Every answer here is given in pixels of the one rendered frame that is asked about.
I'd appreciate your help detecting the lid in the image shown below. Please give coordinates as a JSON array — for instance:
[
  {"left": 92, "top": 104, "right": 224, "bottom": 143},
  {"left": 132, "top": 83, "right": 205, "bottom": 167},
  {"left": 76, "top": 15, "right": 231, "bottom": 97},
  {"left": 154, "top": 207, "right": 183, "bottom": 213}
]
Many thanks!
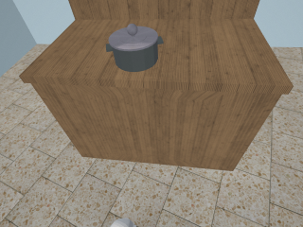
[{"left": 108, "top": 26, "right": 158, "bottom": 51}]

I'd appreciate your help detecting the table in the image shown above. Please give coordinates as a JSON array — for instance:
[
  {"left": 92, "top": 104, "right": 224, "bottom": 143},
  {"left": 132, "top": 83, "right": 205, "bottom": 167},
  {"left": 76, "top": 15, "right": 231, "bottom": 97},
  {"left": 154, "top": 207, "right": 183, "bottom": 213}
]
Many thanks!
[{"left": 19, "top": 0, "right": 294, "bottom": 171}]

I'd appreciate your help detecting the pot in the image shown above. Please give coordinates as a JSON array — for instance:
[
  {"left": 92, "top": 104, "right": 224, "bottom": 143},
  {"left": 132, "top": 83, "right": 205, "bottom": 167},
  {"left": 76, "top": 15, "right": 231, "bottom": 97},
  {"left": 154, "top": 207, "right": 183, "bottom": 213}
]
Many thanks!
[{"left": 106, "top": 36, "right": 164, "bottom": 72}]

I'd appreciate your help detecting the knob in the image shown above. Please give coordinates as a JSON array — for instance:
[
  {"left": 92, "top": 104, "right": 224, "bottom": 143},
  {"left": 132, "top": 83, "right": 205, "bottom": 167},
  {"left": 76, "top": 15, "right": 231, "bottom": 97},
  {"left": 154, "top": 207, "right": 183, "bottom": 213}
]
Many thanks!
[{"left": 127, "top": 24, "right": 138, "bottom": 36}]

